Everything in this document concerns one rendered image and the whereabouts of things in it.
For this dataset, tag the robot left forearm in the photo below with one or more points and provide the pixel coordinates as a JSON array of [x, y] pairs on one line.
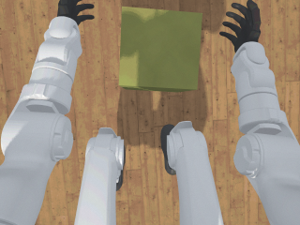
[[53, 73]]

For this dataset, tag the right robot shin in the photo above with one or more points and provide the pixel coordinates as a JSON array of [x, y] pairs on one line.
[[188, 124]]

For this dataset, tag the left robot shin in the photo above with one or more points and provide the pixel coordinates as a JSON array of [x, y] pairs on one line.
[[91, 143]]

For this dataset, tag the right robot hand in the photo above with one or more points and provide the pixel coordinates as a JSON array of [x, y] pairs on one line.
[[250, 25]]

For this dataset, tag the robot shin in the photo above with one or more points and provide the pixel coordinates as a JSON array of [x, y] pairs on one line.
[[188, 124], [91, 143]]

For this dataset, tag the left robot hand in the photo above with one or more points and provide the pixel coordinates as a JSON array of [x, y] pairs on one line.
[[70, 9]]

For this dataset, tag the robot right forearm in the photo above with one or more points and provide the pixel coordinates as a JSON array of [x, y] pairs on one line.
[[257, 95]]

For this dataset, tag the robot right upper arm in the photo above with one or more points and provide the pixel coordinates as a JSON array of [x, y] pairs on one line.
[[271, 164]]

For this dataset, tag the robot left upper arm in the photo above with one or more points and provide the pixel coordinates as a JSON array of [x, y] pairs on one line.
[[32, 144]]

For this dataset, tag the carton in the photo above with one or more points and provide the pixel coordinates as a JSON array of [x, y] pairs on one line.
[[159, 49]]

